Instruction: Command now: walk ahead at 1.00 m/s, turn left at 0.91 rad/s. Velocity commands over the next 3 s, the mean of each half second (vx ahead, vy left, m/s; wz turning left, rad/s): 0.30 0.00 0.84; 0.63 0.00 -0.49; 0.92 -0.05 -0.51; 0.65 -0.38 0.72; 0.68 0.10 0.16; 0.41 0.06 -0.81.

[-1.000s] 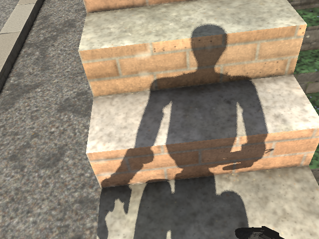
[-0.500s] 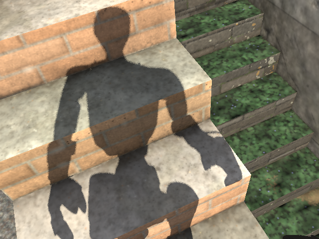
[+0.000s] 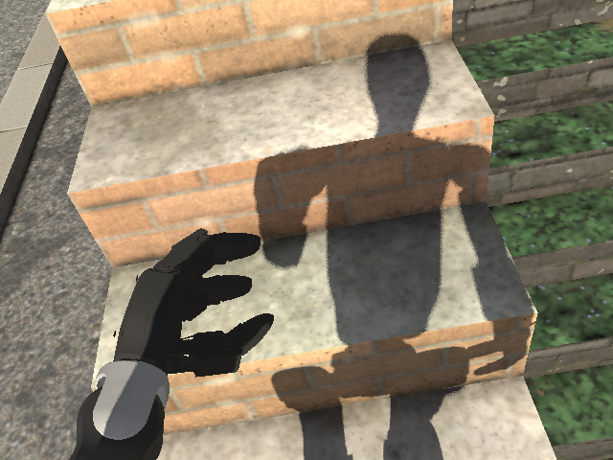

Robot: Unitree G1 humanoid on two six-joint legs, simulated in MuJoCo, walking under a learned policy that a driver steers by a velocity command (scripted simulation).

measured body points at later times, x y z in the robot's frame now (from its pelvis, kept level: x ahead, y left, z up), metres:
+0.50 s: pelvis -0.01 -0.10 +0.04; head -0.01 -0.10 +0.49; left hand +0.05 +0.18 -0.04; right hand +0.28 -0.23 -0.01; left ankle -0.12 +0.01 -0.49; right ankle +0.13 -0.17 -0.64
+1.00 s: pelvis -0.07 -0.08 -0.09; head -0.06 -0.05 +0.36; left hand +0.16 +0.15 -0.14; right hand +0.04 -0.33 -0.19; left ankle -0.14 -0.01 -0.83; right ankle +0.02 -0.21 -0.50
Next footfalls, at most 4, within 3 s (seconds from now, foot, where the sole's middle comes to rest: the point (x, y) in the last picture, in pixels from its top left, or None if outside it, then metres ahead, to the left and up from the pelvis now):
0.16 right None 0.17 -0.16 -0.67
0.66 left None -0.10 0.00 -0.86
1.22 right None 0.15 -0.25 -0.67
1.74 left None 0.38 -0.04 -0.48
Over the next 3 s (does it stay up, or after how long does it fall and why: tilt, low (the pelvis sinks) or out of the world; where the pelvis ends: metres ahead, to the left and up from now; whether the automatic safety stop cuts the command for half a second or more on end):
stays up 0.91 0.08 0.51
